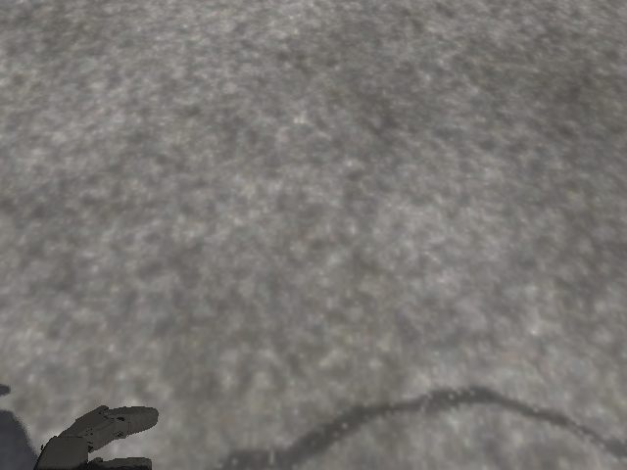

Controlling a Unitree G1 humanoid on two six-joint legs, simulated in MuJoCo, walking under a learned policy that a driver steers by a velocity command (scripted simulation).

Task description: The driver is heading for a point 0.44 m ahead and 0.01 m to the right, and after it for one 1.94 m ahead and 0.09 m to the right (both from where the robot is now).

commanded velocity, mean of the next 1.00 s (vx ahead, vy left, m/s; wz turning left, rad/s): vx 0.28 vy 0.00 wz -0.25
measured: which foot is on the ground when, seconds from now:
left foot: up 0.00-0.44, down 0.46-1.00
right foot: down 0.00-0.48, up 0.50-0.78, down 0.80-1.00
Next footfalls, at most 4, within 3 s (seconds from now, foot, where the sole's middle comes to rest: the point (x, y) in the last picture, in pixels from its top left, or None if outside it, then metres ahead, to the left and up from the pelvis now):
0.46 left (258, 456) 0.46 0.10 -0.75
0.80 right None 0.41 -0.14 -0.75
2.52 right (400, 318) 0.77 -0.23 -0.75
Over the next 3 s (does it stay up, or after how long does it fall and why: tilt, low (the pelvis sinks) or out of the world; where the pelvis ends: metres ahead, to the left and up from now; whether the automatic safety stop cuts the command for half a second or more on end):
stays up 0.86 -0.14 0.02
